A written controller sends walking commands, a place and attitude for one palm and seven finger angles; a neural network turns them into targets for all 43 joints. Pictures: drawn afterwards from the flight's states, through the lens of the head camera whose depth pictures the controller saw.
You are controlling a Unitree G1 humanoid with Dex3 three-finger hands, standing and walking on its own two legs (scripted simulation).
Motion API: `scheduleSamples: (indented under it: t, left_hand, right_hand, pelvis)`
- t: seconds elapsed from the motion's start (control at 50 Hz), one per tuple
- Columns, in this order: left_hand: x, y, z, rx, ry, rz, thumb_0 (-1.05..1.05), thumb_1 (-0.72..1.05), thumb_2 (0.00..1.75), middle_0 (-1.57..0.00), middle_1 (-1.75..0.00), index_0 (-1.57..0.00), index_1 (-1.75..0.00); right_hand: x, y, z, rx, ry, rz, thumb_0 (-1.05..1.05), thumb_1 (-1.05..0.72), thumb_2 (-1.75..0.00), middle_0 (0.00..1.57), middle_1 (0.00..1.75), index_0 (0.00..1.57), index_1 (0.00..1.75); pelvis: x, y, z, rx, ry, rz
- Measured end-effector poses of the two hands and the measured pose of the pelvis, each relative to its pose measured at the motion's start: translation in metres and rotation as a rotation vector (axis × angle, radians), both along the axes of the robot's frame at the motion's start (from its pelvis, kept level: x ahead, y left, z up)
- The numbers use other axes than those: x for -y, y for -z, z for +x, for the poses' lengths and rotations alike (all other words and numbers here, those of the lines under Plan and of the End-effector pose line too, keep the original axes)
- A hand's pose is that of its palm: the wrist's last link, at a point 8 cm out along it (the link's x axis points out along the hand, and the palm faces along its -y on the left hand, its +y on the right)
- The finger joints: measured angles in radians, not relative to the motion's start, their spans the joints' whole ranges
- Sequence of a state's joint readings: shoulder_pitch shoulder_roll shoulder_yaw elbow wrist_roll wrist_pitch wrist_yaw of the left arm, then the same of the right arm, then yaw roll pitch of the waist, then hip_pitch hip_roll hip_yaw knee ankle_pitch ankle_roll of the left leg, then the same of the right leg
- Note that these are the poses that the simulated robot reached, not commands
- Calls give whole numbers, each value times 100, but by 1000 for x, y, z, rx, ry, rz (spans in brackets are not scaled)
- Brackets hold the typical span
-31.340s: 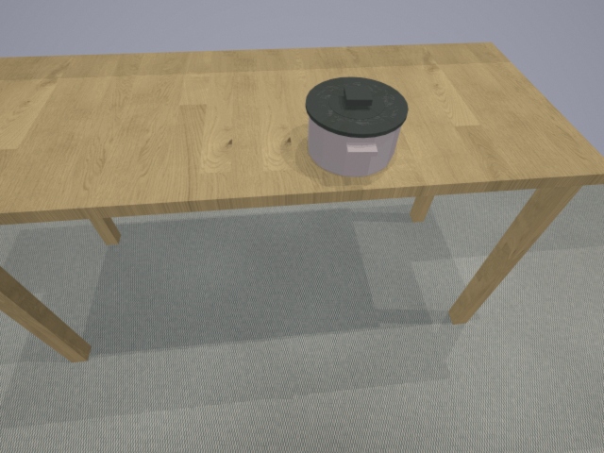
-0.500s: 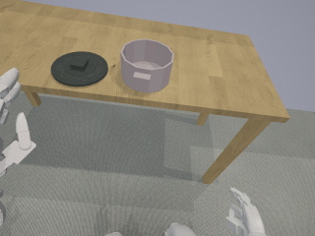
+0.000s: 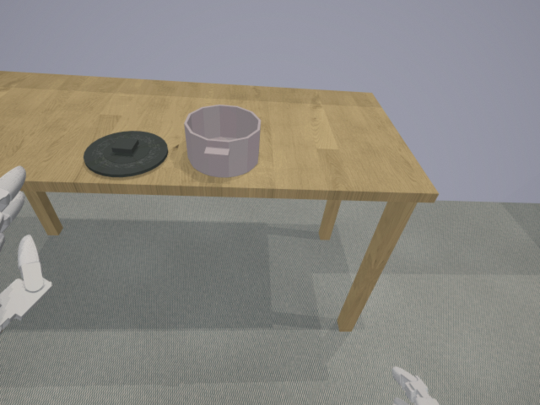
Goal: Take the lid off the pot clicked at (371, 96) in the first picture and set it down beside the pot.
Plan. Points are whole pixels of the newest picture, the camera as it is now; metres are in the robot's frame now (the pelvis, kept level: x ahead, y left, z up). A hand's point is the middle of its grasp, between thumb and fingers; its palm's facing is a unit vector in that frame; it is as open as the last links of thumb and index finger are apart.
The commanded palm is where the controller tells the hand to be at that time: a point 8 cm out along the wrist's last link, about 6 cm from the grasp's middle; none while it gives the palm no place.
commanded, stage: stop stepping back and stand still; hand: left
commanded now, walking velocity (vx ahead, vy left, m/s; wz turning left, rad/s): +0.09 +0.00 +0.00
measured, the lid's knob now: (125, 145) +0.69 +0.35 +0.03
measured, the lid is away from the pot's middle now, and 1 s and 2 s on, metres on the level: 0.24 0.24 0.24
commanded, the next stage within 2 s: let the arm hang, fingers relaxed in 0.90 s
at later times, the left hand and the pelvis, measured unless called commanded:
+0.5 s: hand out of the picture +0.10 +0.20 -0.16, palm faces +0.04 -0.98 -0.18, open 7.4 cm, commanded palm none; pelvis +0.01 +0.02 +0.00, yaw +3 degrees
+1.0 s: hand out of the picture +0.02 +0.20 -0.17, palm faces +0.07 -0.98 -0.19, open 7.4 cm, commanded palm none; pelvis +0.04 +0.03 +0.01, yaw +3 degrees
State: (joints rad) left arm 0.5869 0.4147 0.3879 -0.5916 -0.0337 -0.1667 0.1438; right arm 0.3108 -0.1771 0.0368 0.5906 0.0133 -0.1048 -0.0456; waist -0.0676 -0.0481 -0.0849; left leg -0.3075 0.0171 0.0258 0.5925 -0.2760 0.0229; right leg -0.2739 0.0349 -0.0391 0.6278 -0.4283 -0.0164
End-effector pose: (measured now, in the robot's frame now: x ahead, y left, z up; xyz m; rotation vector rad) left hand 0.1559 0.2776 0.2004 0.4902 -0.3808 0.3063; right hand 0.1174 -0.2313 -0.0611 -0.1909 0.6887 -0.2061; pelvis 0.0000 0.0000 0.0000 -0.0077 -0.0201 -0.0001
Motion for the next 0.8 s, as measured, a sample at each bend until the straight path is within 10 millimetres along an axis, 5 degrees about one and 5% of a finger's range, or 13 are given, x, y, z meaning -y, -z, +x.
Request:
scheduleSamples:
  t: [0.14, 0.26, 0.3, 0.38, 0.44, 0.52, 0.66, 0.8]
  left_hand:
    - [6, -15, -20, 30, -2, 43, 2, 88, 89, -22, -30, -21, -30]
    - [-17, -9, -1, 63, -58, 20, 1, 88, 90, -22, -30, -21, -30]
    - [-30, 36, 22, -129, -71, -21, 0, 89, 90, -21, -30, -20, -30]
    - [-38, 182, 35, -714, -160, -251, 0, 90, 90, -20, -29, -19, -30]
    - [-9, 275, -5, -1120, -183, -391, 1, 90, 90, -20, -29, -19, -30]
    - [39, 343, -85, -1491, -166, -553, 1, 91, 89, -20, -29, -19, -30]
    - [24, 350, -178, -1767, -341, -621, 0, 98, 89, -21, -30, -20, -30]
    - [18, 333, -204, -1868, -413, -587, 1, 93, 89, -20, -29, -19, -30]
  right_hand:
    - [3, 6, 5, -112, -70, -25, 1, -90, -89, 20, 30, 20, 30]
    - [1, 7, 28, -70, -78, -51, 1, -90, -89, 20, 30, 20, 30]
    - [1, 17, 36, -84, -101, -33, 1, -90, -89, 20, 30, 20, 30]
    - [-1, 38, 38, -156, -96, -1, 1, -90, -89, 20, 30, 20, 30]
    - [-4, 46, 24, -230, -68, 16, 1, -90, -89, 20, 30, 20, 30]
    - [-7, 51, -11, -388, -17, 6, 1, -91, -89, 20, 30, 20, 30]
    - [-22, 56, -85, -706, 22, 8, 1, -91, -89, 20, 30, 20, 30]
    - [-41, 63, -111, -804, 60, 76, 1, -91, -89, 20, 30, 20, 30]
  pelvis:
    - [3, -6, 2, -16, -11, 3]
    - [-12, -2, 7, -15, -36, -12]
    - [-18, 2, 7, -29, -47, -1]
    - [-20, 8, 9, -35, -59, 16]
    - [-17, 7, 11, -20, -54, 9]
    - [-18, 4, 15, -4, -60, -13]
    - [-21, -6, 22, -26, -66, -17]
    - [-27, -11, 30, -33, -62, -15]
